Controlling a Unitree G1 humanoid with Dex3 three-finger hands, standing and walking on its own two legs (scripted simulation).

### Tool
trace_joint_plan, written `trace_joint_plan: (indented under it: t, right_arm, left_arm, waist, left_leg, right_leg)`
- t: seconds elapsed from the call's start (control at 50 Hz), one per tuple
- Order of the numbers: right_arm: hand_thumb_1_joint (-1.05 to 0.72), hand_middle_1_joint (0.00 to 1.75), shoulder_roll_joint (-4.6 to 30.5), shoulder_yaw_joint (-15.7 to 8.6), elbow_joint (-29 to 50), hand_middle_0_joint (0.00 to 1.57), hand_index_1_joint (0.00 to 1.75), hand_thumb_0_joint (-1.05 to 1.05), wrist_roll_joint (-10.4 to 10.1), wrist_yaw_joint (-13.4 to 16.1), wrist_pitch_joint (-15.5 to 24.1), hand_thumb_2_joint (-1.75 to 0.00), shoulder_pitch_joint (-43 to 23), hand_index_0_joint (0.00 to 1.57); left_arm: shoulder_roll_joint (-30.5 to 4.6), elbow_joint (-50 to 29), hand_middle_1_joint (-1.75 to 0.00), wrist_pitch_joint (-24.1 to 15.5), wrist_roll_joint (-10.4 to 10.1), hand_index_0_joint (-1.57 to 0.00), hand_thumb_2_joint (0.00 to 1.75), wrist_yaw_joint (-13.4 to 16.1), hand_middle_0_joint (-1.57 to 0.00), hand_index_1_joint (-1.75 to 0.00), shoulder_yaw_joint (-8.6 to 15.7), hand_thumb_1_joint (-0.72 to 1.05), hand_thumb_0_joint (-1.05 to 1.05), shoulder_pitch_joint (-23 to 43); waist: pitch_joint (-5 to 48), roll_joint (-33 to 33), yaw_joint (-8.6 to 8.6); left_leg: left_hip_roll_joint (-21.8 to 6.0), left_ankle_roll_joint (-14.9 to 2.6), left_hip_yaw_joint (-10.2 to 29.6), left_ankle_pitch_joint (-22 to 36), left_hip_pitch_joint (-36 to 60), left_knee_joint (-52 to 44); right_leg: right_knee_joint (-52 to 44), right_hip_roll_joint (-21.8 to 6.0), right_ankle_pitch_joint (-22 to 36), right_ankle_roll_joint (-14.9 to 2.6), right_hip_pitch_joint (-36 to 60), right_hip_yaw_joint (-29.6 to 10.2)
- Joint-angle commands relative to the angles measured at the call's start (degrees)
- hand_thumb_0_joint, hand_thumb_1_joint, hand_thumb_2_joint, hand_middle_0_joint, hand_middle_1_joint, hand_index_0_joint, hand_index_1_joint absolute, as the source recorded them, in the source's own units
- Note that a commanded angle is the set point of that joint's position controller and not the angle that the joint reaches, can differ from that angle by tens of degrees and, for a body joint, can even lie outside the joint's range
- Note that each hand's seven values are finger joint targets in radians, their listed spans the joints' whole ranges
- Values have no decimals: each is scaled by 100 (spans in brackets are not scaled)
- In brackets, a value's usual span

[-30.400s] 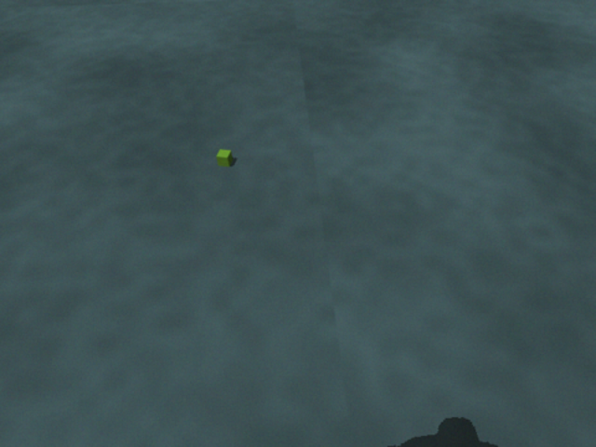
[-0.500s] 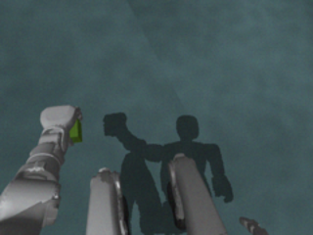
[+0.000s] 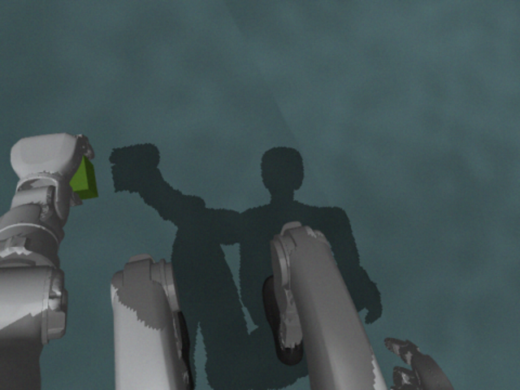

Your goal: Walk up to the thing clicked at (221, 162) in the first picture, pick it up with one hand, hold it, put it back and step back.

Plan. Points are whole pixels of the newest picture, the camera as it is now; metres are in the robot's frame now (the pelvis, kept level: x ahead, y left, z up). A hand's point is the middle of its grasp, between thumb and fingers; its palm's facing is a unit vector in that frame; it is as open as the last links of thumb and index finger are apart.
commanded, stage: crouch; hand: left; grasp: from above
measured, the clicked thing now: (71, 179) +0.47 +0.24 -0.21
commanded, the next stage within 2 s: lower in 0.50 s
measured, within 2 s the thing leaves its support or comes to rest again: rests again in 1.68 s
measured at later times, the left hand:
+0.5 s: hand (82, 182) +0.47 +0.23 -0.24, palm faces -0.46 -0.01 -0.89, open 9.0 cm
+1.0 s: hand (93, 187) +0.47 +0.23 -0.30, palm faces -0.48 -0.04 -0.88, open 9.0 cm
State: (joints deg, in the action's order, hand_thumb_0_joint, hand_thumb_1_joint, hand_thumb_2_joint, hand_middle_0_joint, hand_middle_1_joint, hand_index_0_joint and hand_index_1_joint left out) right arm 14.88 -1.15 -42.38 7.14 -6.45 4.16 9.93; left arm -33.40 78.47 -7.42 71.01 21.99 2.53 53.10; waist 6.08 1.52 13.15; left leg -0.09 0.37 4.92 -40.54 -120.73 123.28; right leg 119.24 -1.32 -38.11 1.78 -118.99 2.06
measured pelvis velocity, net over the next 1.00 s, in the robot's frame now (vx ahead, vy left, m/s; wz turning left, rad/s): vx -0.01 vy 0.00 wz -0.07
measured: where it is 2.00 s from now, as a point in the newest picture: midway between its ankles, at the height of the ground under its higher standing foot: (233, 352)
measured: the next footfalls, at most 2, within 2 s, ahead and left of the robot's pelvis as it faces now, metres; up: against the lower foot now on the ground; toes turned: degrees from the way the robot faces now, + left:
none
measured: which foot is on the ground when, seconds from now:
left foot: down 0.00-1.00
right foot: down 0.00-1.00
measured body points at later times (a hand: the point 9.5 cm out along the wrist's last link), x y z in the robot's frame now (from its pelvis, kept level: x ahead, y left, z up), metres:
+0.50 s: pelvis -0.01 +0.00 -0.06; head +0.24 +0.05 +0.31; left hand +0.49 +0.23 -0.18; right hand +0.00 -0.28 -0.16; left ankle +0.07 +0.12 -0.38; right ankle +0.09 -0.13 -0.38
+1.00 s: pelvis -0.01 +0.00 -0.09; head +0.26 +0.06 +0.27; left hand +0.49 +0.23 -0.25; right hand +0.00 -0.28 -0.18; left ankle +0.07 +0.12 -0.38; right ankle +0.09 -0.13 -0.38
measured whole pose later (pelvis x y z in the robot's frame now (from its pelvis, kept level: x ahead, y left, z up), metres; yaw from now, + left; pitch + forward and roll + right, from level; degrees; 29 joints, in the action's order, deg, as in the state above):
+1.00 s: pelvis -0.01 +0.00 -0.09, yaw -4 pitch +34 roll -9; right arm 16.4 4.5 -42.7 10.4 -9.9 6.1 9.9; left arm -42.2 88.4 -11.7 75.8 27.5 5.4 58.2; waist -1.2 -1.8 18.1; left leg 0.4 0.4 8.2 -41.3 -133.8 140.5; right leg 133.9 -0.3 -37.6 2.6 -130.8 4.0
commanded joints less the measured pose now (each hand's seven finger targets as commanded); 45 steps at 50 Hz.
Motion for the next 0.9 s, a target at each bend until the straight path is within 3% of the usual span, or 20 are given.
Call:
trace_joint_plan:
  t: [0.0, 0.02, 0.14, 0.16, 0.18, 0.2, 0.28, 0.32, 0.36, 0.42, 0.52, 0.62, 0.68, 0.76, 0.78, 0.8, 0.82, 0.84, 0.86, 0.88]
  right_arm:
    - [-90, 30, 1247, -389, 18, 20, 30, 0, 9, 15, -8, -90, 1456, 20]
    - [-90, 30, 1323, -415, 30, 20, 30, 0, -6, 21, -20, -90, 1384, 20]
    - [-90, 30, 1395, -370, -45, 20, 30, 0, 36, -32, 11, -90, 1399, 20]
    - [-90, 30, 1393, -337, -9, 20, 30, 0, 45, -49, 22, -90, 1368, 20]
    - [-90, 30, 1419, -341, -74, 20, 30, 0, 62, -56, 24, -90, 1432, 20]
    - [-90, 30, 1435, -327, -46, 20, 30, 0, 62, -62, 44, -90, 1380, 20]
    - [-90, 30, 1491, -263, -64, 20, 30, 0, 108, -62, 73, -90, 1398, 20]
    - [-90, 30, 1480, -214, -63, 20, 30, 0, 123, -73, 95, -90, 1340, 20]
    - [-90, 30, 1490, -192, -62, 20, 30, 0, 141, -78, 105, -90, 1317, 20]
    - [-90, 30, 1502, -120, -50, 20, 30, 0, 164, -79, 103, -90, 1372, 20]
    - [-91, 30, 1555, -46, -88, 20, 30, 0, 181, -85, 134, -90, 1369, 20]
    - [-91, 30, 1572, 7, -90, 20, 30, 0, 161, -107, 125, -90, 1393, 20]
    - [-91, 30, 1597, 59, -76, 20, 30, 0, 179, -134, 136, -90, 1388, 20]
    - [-91, 30, 1586, 124, -87, 20, 30, 0, 214, -162, 154, -90, 1414, 20]
    - [-91, 30, 1615, 135, -95, 20, 30, 0, 236, -170, 157, -90, 1458, 20]
    - [-91, 30, 1609, 148, -71, 20, 30, 0, 240, -192, 177, -90, 1455, 20]
    - [-91, 30, 1631, 134, -117, 20, 30, 0, 264, -206, 181, -90, 1451, 20]
    - [-91, 30, 1648, 134, -66, 20, 30, 0, 256, -217, 181, -90, 1420, 20]
    - [-91, 30, 1664, 106, -53, 20, 30, 0, 248, -209, 181, -90, 1341, 20]
    - [-91, 30, 1702, 98, -43, 20, 30, 0, 281, -221, 188, -90, 1354, 20]
  left_arm:
    - [-1487, -1086, -46, -190, -23, -106, 60, 230, -104, -45, 226, 66, 0, 2123]
    - [-1339, -564, -45, -163, 30, -106, 58, 222, -104, -44, 98, 66, 0, 1900]
    - [-1541, -744, -43, -294, 172, -107, 57, 399, -105, -42, 202, 67, 0, 2423]
    - [-1337, -441, -43, -272, 198, -106, 60, 420, -106, -43, 88, 65, 0, 2316]
    - [-1593, -836, -44, -328, 207, -107, 62, 481, -106, -44, 239, 66, 0, 2682]
    - [-1593, -379, -45, -287, 258, -107, 62, 525, -106, -44, 225, 67, 0, 2426]
    - [-1777, -429, -44, -301, 306, -110, 59, 670, -109, -43, 303, 71, 0, 2888]
    - [-1666, -104, -44, -263, 326, -111, 63, 703, -111, -44, 229, 72, 0, 2743]
    - [-1815, -55, -43, -238, 348, -112, 61, 751, -112, -43, 296, 74, 0, 2804]
    - [-1850, 45, -49, -170, 324, -115, 62, 772, -113, -47, 297, 77, 0, 2777]
    - [-1998, 288, -46, -138, 265, -115, 63, 688, -115, -46, 278, 77, 0, 2857]
    - [-1966, 142, -45, -178, 232, -108, 60, 555, -108, -45, 220, 65, 0, 2621]
    - [-1814, 400, -45, -214, 198, -105, 56, 509, -104, -45, 107, 62, 0, 2611]
    - [-2067, 319, -45, -311, 173, -102, 55, 573, -101, -45, 240, 58, 0, 2620]
    - [-2160, 148, -46, -362, 198, -102, 57, 601, -102, -45, 292, 59, 0, 2753]
    - [-1965, 399, -45, -355, 216, -103, 54, 604, -102, -44, 204, 59, 0, 2510]
    - [-2255, -97, -46, -454, 232, -103, 53, 649, -101, -44, 337, 60, 0, 2991]
    - [-2076, 348, -46, -406, 318, -102, 53, 670, -100, -44, 249, 59, 0, 2423]
    - [-2199, 90, -46, -439, 243, -103, 50, 730, -101, -43, 321, 61, 0, 2713]
    - [-2267, 31, -46, -449, 319, -104, 51, 788, -101, -44, 376, 62, 0, 2659]
  waist:
    - [4285, 1133, 142]
    - [4162, 1053, 122]
    - [4009, 1578, 164]
    - [3969, 1629, 222]
    - [4111, 1577, 249]
    - [3987, 1552, 236]
    - [3947, 1658, 339]
    - [3859, 1720, 337]
    - [3896, 1703, 332]
    - [4003, 1597, 360]
    - [3594, 1446, 451]
    - [3750, 1589, 369]
    - [3402, 1295, 557]
    - [3503, 1312, 469]
    - [3564, 1394, 529]
    - [3474, 1497, 536]
    - [3553, 1590, 608]
    - [3545, 1684, 507]
    - [3643, 1704, 541]
    - [3659, 1843, 552]
  left_leg:
    - [97, -187, -409, 1773, 2766, -979]
    - [106, -185, -397, 1532, 2687, -994]
    - [69, -93, -254, 1375, 2876, -944]
    - [77, -89, -280, 1406, 2824, -908]
    - [70, -100, -254, 1409, 2827, -849]
    - [79, -109, -283, 1367, 2719, -806]
    - [87, -118, -251, 1119, 2522, -713]
    - [104, -128, -291, 997, 2391, -658]
    - [116, -136, -310, 886, 2314, -622]
    - [132, -179, -397, 1029, 2168, -420]
    - [132, -227, -404, 835, 1727, -292]
    - [117, -175, -330, 1132, 1898, -209]
    - [114, -215, -309, 1078, 1595, -40]
    - [113, -235, -345, 1225, 1438, 130]
    - [103, -223, -328, 1279, 1471, 184]
    - [105, -190, -317, 1319, 1579, 159]
    - [89, -182, -288, 1290, 1569, 210]
    - [102, -155, -281, 1356, 1740, 162]
    - [81, -153, -261, 1283, 1750, 191]
    - [83, -125, -247, 1363, 1903, 222]
  right_leg:
    - [-1107, 178, 1877, -318, 2316, 297]
    - [-1081, 194, 1605, -338, 2095, 310]
    - [-695, 175, 1316, -421, 1322, 441]
    - [-653, 178, 1375, -417, 1354, 440]
    - [-602, 192, 1397, -408, 1336, 465]
    - [-570, 172, 1376, -406, 1338, 451]
    - [-436, 156, 1182, -404, 1036, 483]
    - [-398, 181, 1080, -410, 970, 508]
    - [-358, 196, 985, -414, 1003, 527]
    - [-350, 200, 1180, -374, 1226, 490]
    - [-311, 226, 1023, -365, 1138, 527]
    - [-109, 240, 1269, -389, 1171, 588]
    - [-91, 273, 1261, -346, 1070, 633]
    - [-27, 290, 1449, -310, 1347, 608]
    - [28, 290, 1496, -303, 1337, 637]
    - [90, 290, 1511, -330, 1269, 657]
    - [153, 315, 1482, -338, 1200, 702]
    - [174, 310, 1513, -356, 1169, 708]
    - [214, 333, 1443, -363, 1076, 731]
    - [258, 306, 1495, -366, 1018, 747]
